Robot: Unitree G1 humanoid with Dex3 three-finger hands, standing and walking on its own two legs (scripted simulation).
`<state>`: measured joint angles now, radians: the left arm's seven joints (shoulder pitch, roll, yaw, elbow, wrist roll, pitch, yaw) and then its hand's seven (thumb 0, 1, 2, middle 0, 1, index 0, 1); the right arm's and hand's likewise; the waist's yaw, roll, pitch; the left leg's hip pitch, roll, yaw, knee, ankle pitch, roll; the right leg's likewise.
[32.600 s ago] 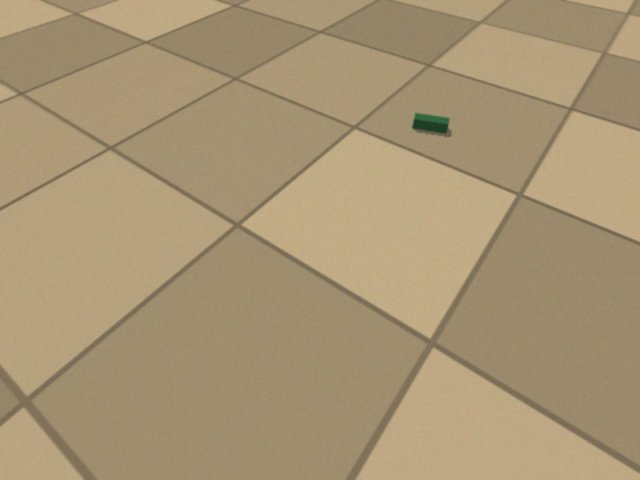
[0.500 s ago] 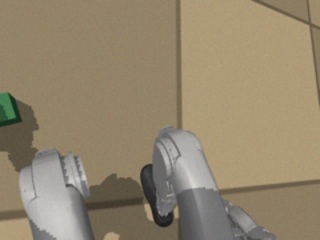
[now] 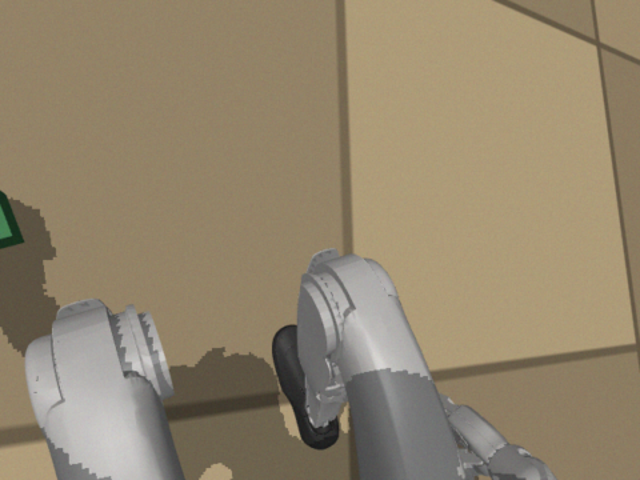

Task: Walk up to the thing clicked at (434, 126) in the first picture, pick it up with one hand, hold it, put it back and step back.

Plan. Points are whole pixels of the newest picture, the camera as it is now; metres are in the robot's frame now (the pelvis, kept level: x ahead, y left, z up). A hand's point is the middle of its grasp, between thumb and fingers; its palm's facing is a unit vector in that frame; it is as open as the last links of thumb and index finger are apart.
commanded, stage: open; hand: left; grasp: from above
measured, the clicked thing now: out of the picture +0.40 +0.37 -0.27
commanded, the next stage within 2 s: withdraw in 0.70 s
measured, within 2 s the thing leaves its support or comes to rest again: neither
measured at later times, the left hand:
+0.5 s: hand out of the picture +0.40 +0.36 -0.23, palm faces -0.44 -0.18 -0.88, open 13.9 cm
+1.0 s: hand out of the picture +0.41 +0.36 -0.22, palm faces -0.38 -0.16 -0.91, open 14.0 cm
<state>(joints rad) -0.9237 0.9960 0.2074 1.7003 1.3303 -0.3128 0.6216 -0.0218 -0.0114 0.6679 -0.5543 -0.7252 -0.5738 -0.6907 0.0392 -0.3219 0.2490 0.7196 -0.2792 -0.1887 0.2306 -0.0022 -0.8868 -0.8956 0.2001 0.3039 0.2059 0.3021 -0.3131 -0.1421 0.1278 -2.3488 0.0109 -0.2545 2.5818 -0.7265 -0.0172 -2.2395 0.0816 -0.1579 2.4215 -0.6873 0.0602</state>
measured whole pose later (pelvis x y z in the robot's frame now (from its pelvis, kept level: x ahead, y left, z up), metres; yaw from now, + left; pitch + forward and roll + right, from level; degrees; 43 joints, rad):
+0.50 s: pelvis +0.00 +0.00 +0.00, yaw +0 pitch +26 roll -13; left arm -0.94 1.02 0.18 1.71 1.31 -0.31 0.61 0.00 -0.48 1.00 -0.12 -0.98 -0.11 -0.98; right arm 0.04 -0.33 0.27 0.70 -0.28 -0.19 0.23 0.00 -0.88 -0.90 0.20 0.30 0.21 0.30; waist -0.32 -0.14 0.13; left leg -2.34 0.02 -0.26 2.57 -0.71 -0.02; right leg -2.23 0.09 -0.16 2.40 -0.67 0.06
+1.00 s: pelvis +0.00 +0.00 +0.00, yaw -1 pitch +27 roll -14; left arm -0.91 0.98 0.18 1.62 1.31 -0.28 0.63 0.00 -0.49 0.99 -0.09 -1.02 -0.09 -1.01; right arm 0.05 -0.32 0.26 0.71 -0.28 -0.20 0.24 0.00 -0.89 -0.90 0.20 0.30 0.21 0.30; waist -0.30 -0.14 0.10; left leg -2.35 0.01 -0.26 2.57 -0.72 -0.01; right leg -2.23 0.08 -0.17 2.40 -0.68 0.06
